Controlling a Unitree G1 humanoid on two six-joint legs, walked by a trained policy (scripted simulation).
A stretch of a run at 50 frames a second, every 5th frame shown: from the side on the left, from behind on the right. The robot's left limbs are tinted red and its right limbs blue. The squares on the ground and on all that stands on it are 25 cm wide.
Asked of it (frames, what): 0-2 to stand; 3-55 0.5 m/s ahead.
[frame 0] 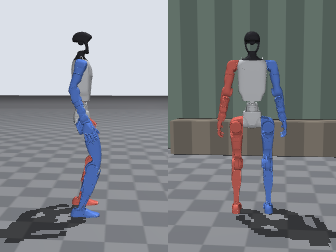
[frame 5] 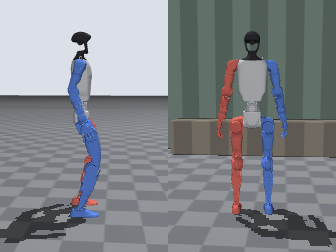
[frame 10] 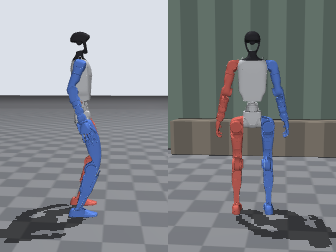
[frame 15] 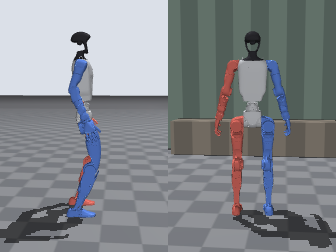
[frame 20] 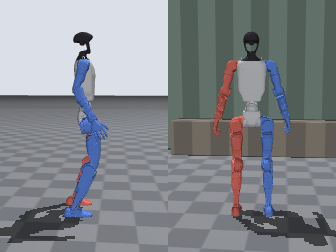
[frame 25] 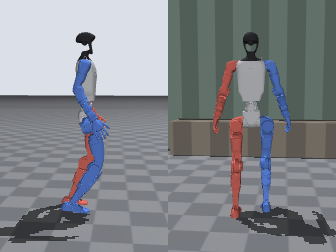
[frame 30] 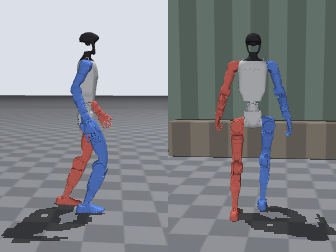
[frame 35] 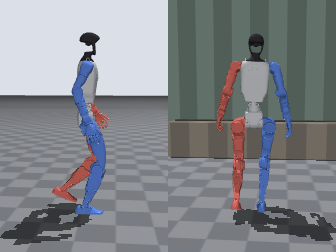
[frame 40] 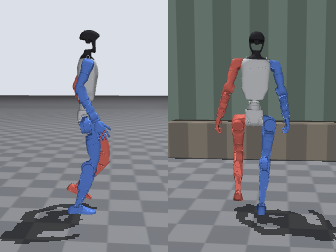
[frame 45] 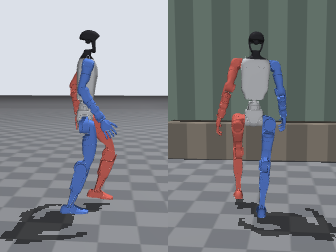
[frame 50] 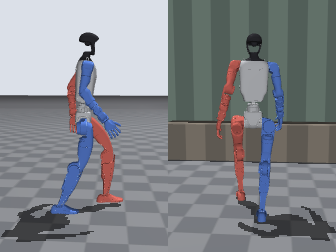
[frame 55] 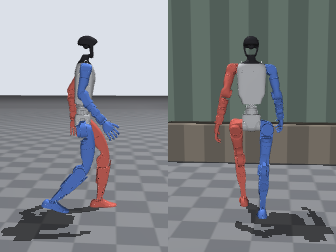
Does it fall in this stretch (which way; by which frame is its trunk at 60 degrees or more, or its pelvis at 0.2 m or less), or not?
no
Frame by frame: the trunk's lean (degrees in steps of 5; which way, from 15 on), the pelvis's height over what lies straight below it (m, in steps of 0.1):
0: 0, 0.8
5: 0, 0.8
10: 0, 0.8
15: 5, 0.8
20: 5, 0.8
25: 0, 0.8
30: 0, 0.8
35: 5, 0.8
40: 5, 0.8
45: 5, 0.8
50: 5, 0.8
55: 5, 0.7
